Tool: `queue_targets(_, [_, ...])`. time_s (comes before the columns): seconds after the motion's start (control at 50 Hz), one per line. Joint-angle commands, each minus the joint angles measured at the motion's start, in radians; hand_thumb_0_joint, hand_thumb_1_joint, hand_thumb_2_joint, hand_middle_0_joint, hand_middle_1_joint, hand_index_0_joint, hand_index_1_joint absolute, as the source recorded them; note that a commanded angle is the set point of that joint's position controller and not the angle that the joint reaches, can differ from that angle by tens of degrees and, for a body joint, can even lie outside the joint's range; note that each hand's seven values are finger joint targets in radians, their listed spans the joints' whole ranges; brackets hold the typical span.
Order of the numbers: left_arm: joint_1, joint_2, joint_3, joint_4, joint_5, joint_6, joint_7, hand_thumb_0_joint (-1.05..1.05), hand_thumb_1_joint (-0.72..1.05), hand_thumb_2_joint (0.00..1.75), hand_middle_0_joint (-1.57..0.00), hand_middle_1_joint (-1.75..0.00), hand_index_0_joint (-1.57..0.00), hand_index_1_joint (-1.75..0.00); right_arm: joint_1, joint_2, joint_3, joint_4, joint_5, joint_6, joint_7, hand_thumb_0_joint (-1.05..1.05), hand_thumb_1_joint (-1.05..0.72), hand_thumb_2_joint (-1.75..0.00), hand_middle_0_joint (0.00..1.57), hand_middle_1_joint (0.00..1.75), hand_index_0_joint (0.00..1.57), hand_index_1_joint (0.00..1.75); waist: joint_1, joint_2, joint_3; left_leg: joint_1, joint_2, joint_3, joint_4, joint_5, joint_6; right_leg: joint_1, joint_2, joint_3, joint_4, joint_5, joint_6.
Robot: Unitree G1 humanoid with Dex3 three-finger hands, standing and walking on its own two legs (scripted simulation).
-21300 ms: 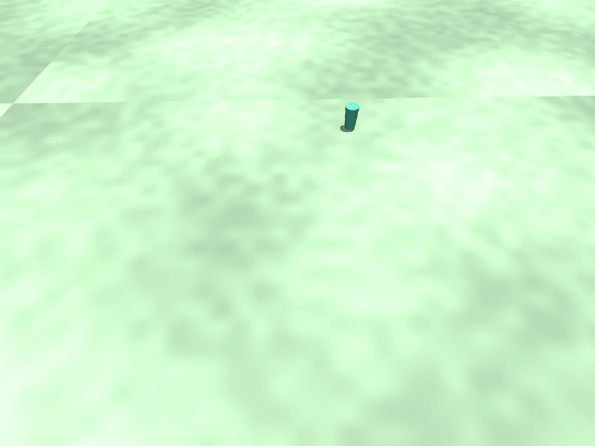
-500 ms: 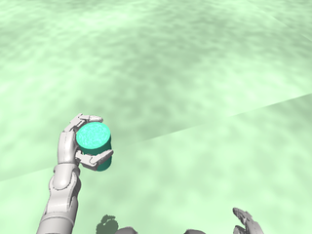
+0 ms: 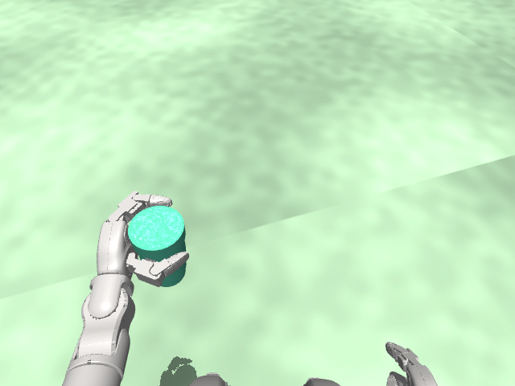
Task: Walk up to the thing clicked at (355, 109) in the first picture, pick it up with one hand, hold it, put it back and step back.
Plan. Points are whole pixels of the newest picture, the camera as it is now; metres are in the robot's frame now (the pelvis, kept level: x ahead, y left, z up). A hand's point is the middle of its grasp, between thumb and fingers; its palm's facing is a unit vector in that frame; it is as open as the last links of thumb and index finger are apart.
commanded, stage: hold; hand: left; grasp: from the side
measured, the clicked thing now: (163, 251) +0.32 +0.17 +0.01
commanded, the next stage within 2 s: crouch in 0.22 s
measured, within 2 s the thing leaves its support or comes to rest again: neither
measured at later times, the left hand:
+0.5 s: hand (159, 242) +0.32 +0.17 +0.04, palm faces +0.11 -0.99 -0.02, open 10.6 cm
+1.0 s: hand (182, 273) +0.37 +0.18 -0.19, palm faces +0.12 -0.99 -0.05, open 10.6 cm
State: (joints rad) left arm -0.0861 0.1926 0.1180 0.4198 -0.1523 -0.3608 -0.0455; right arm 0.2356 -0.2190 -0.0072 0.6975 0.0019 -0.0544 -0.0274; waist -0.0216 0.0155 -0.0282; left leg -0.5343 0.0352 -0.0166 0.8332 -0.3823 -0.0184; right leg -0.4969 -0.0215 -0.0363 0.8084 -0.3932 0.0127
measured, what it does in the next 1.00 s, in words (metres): lowers itself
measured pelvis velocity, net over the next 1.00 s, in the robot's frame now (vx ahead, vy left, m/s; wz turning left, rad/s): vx -0.04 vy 0.00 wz -0.03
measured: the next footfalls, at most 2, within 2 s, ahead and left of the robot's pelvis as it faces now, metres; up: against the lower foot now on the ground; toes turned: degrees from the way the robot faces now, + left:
none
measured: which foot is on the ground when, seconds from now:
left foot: down 0.00-1.00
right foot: down 0.00-1.00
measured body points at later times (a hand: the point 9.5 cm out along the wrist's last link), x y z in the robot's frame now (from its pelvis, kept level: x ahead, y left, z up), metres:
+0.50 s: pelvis -0.01 +0.00 +0.00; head +0.03 +0.01 +0.45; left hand +0.31 +0.22 +0.04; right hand +0.12 -0.25 -0.11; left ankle +0.03 +0.13 -0.70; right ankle +0.01 -0.13 -0.70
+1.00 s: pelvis -0.04 +0.00 -0.18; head +0.12 +0.02 +0.25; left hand +0.36 +0.23 -0.19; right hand +0.08 -0.26 -0.30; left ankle +0.03 +0.13 -0.70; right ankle +0.01 -0.13 -0.70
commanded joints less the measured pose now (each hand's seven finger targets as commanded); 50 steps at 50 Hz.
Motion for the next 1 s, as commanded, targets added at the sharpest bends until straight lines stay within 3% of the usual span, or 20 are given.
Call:
queue_targets(0.0, [-0.407, 0.144, 0.071, -0.279, -0.026, -0.093, 0.008, 0.00, 0.07, 1.19, -1.21, -1.38, -1.22, -1.38, -0.035, -0.138, -0.044, -0.122, 0.003, -0.044, -0.012, 0.00, -0.93, -0.91, 0.20, 0.30, 0.20, 0.30, -0.012, 0.019, -0.266, 0.150, -0.021, 0.007, -0.126, 0.169, 0.019, 0.067, 0.027, -0.003, -0.121, 0.226, -0.019])
queue_targets(0.06, [-0.349, 0.129, 0.077, -0.229, -0.031, -0.093, 0.005, 0.00, 0.08, 1.19, -1.22, -1.38, -1.23, -1.38, -0.035, -0.132, -0.040, -0.125, 0.003, -0.042, -0.013, 0.00, -0.93, -0.91, 0.20, 0.30, 0.20, 0.30, 0.003, -0.008, -0.264, 0.138, -0.028, 0.013, -0.125, 0.166, 0.021, 0.098, 0.023, -0.002, -0.130, 0.223, -0.016])
queue_targets(0.08, [-0.352, 0.125, 0.075, -0.216, -0.033, -0.096, 0.000, 0.00, 0.08, 1.19, -1.22, -1.39, -1.24, -1.39, -0.038, -0.137, -0.044, -0.123, 0.002, -0.045, -0.010, 0.00, -0.93, -0.91, 0.20, 0.30, 0.20, 0.30, -0.005, -0.013, -0.244, 0.129, -0.026, 0.012, -0.123, 0.160, 0.022, 0.080, 0.024, -0.001, -0.126, 0.217, -0.016])
queue_targets(0.1, [-0.372, 0.139, 0.083, -0.257, -0.034, -0.105, -0.002, 0.00, 0.06, 1.20, -1.22, -1.40, -1.24, -1.40, -0.047, -0.134, -0.043, -0.129, 0.004, -0.045, -0.006, 0.00, -0.93, -0.91, 0.20, 0.30, 0.20, 0.30, 0.011, 0.017, -0.270, 0.137, -0.029, 0.014, -0.125, 0.164, 0.018, 0.095, 0.023, -0.001, -0.124, 0.217, -0.019])
queue_targets(0.18, [-0.311, 0.122, 0.074, -0.221, -0.033, -0.101, -0.008, 0.00, 0.06, 1.19, -1.22, -1.39, -1.24, -1.39, -0.048, -0.132, -0.043, -0.137, 0.004, -0.040, -0.004, 0.00, -0.93, -0.91, 0.20, 0.30, 0.20, 0.30, 0.010, -0.008, -0.262, 0.122, -0.030, 0.017, -0.127, 0.145, 0.021, 0.102, 0.025, -0.001, -0.133, 0.198, -0.017])
queue_targets(0.3, [-0.395, 0.159, 0.084, -0.328, -0.029, -0.115, 0.000, 0.00, 0.12, 1.22, -1.24, -1.39, -1.25, -1.40, -0.038, -0.135, -0.044, -0.141, 0.003, -0.039, -0.009, 0.00, -0.93, -0.92, 0.20, 0.30, 0.20, 0.30, 0.001, 0.039, -0.315, 0.168, -0.024, 0.015, -0.124, 0.187, 0.015, 0.094, 0.029, 0.001, -0.118, 0.235, -0.022])
queue_targets(0.34, [-0.393, 0.124, 0.053, -0.289, -0.025, -0.107, 0.003, 0.00, 0.19, 1.15, -1.19, -1.30, -1.20, -1.29, -0.038, -0.130, -0.040, -0.132, 0.001, -0.041, -0.013, 0.00, -0.89, -0.91, 0.20, 0.30, 0.20, 0.30, -0.015, 0.004, -0.280, 0.148, -0.025, 0.014, -0.124, 0.167, 0.020, 0.084, 0.027, 0.002, -0.125, 0.224, -0.018])
queue_targets(0.36, [-0.389, 0.137, 0.076, -0.261, -0.026, -0.108, 0.009, 0.00, 0.19, 1.16, -1.19, -1.29, -1.20, -1.29, -0.039, -0.131, -0.040, -0.124, 0.001, -0.044, -0.014, 0.00, -0.89, -0.91, 0.20, 0.30, 0.20, 0.30, -0.012, -0.007, -0.261, 0.129, -0.027, 0.016, -0.119, 0.155, 0.023, 0.076, 0.024, 0.006, -0.128, 0.219, -0.015])
queue_targets(0.46, [-0.356, 0.067, 0.049, -0.089, -0.019, -0.119, 0.016, 0.00, 0.17, 1.16, -1.22, -1.33, -1.24, -1.32, -0.045, -0.133, -0.047, -0.114, -0.006, -0.047, -0.002, 0.00, -0.88, -0.90, 0.20, 0.30, 0.20, 0.30, -0.025, -0.032, -0.177, 0.042, -0.025, 0.012, -0.098, 0.063, 0.027, -0.024, 0.023, 0.000, -0.104, 0.130, -0.018])
queue_targets(0.52, [-0.360, 0.090, 0.079, -0.028, -0.002, -0.161, 0.018, 0.00, 0.19, 1.20, -1.23, -1.35, -1.24, -1.34, -0.043, -0.140, -0.062, -0.109, -0.014, -0.049, 0.012, 0.00, -0.88, -0.90, 0.20, 0.30, 0.20, 0.30, -0.016, -0.027, -0.193, -0.025, -0.029, 0.009, -0.047, 0.048, 0.026, -0.076, 0.021, 0.000, -0.050, 0.116, -0.023])
queue_targets(0.6, [-0.409, 0.102, 0.111, 0.028, 0.000, -0.248, 0.008, 0.00, 0.21, 1.23, -1.25, -1.38, -1.26, -1.37, -0.036, -0.146, -0.071, -0.105, -0.024, -0.053, 0.032, 0.00, -0.88, -0.90, 0.20, 0.30, 0.20, 0.30, -0.019, -0.014, -0.265, -0.110, -0.025, -0.007, 0.057, 0.047, 0.021, -0.195, 0.027, -0.006, 0.076, 0.102, -0.031])
queue_targets(0.66, [-0.502, 0.129, 0.140, 0.069, 0.002, -0.336, 0.012, 0.00, 0.17, 1.22, -1.25, -1.38, -1.26, -1.38, -0.027, -0.147, -0.074, -0.105, -0.036, -0.061, 0.046, 0.00, -0.90, -0.91, 0.20, 0.30, 0.20, 0.30, -0.040, -0.004, -0.373, -0.234, -0.030, -0.013, 0.187, -0.003, 0.025, -0.325, 0.027, -0.002, 0.192, 0.057, -0.033])
queue_targets(0.72, [-0.562, 0.156, 0.156, 0.106, 0.002, -0.423, 0.009, 0.00, 0.17, 1.23, -1.23, -1.37, -1.24, -1.38, -0.040, -0.157, -0.072, -0.105, -0.045, -0.068, 0.054, 0.00, -0.90, -0.91, 0.20, 0.30, 0.20, 0.30, -0.040, 0.052, -0.476, -0.361, -0.031, -0.021, 0.322, -0.069, 0.025, -0.481, 0.022, 0.016, 0.320, -0.020, -0.038])
queue_targets(0.76, [-0.606, 0.151, 0.128, 0.130, 0.008, -0.464, -0.001, 0.00, 0.15, 1.18, -1.21, -1.33, -1.22, -1.33, -0.034, -0.171, -0.071, -0.097, -0.052, -0.069, 0.059, 0.00, -0.90, -0.91, 0.20, 0.30, 0.20, 0.30, -0.050, 0.083, -0.537, -0.388, -0.025, -0.045, 0.386, -0.063, 0.020, -0.598, 0.033, -0.006, 0.414, -0.024, -0.044])
queue_targets(0.78, [-0.632, 0.179, 0.137, 0.125, 0.008, -0.479, -0.006, 0.00, 0.16, 1.17, -1.20, -1.32, -1.21, -1.32, -0.036, -0.180, -0.073, -0.092, -0.055, -0.068, 0.059, 0.00, -0.89, -0.91, 0.20, 0.30, 0.20, 0.30, -0.043, 0.109, -0.584, -0.401, -0.024, -0.041, 0.430, -0.041, 0.019, -0.628, 0.030, 0.007, 0.444, -0.016, -0.045])
queue_targets(0.82, [-0.667, 0.206, 0.136, 0.145, 0.019, -0.493, -0.021, 0.00, 0.17, 1.18, -1.19, -1.30, -1.19, -1.31, -0.020, -0.189, -0.070, -0.083, -0.060, -0.059, 0.059, 0.00, -0.90, -0.91, 0.20, 0.30, 0.20, 0.30, -0.054, 0.116, -0.657, -0.440, -0.025, -0.045, 0.504, 0.023, 0.021, -0.679, 0.034, 0.010, 0.505, 0.020, -0.047])
queue_targets(0.84, [-0.658, 0.239, 0.166, 0.163, 0.024, -0.496, -0.022, 0.00, 0.16, 1.18, -1.18, -1.28, -1.18, -1.30, -0.013, -0.195, -0.071, -0.077, -0.065, -0.053, 0.062, 0.00, -0.90, -0.91, 0.20, 0.30, 0.20, 0.30, -0.040, 0.127, -0.680, -0.464, -0.025, -0.045, 0.532, 0.047, 0.020, -0.692, 0.033, 0.014, 0.539, 0.033, -0.048])
queue_targets(0.88, [-0.652, 0.228, 0.176, 0.200, 0.018, -0.492, -0.022, 0.00, 0.13, 1.16, -1.19, -1.29, -1.19, -1.30, -0.011, -0.203, -0.072, -0.070, -0.069, -0.041, 0.068, 0.00, -0.91, -0.91, 0.20, 0.30, 0.20, 0.30, -0.030, 0.138, -0.713, -0.489, -0.024, -0.049, 0.574, 0.072, 0.018, -0.757, 0.038, 0.002, 0.599, 0.040, -0.053])
queue_targets(0.9, [-0.670, 0.249, 0.206, 0.194, 0.006, -0.492, -0.020, 0.00, 0.13, 1.18, -1.19, -1.29, -1.18, -1.30, -0.005, -0.208, -0.072, -0.066, -0.068, -0.035, 0.070, 0.00, -0.91, -0.91, 0.20, 0.30, 0.20, 0.30, -0.022, 0.149, -0.751, -0.496, -0.023, -0.047, 0.605, 0.108, 0.019, -0.769, 0.039, 0.003, 0.623, 0.064, -0.053])
queue_targets(0.98, [-0.683, 0.241, 0.244, 0.258, -0.016, -0.480, -0.016, 0.00, 0.16, 1.22, -1.18, -1.30, -1.18, -1.32, 0.006, -0.218, -0.071, -0.045, -0.072, -0.013, 0.079, 0.00, -0.92, -0.92, 0.20, 0.30, 0.20, 0.30, -0.034, 0.099, -0.796, -0.600, -0.024, -0.050, 0.710, 0.149, 0.029, -0.819, 0.043, -0.002, 0.710, 0.110, -0.046])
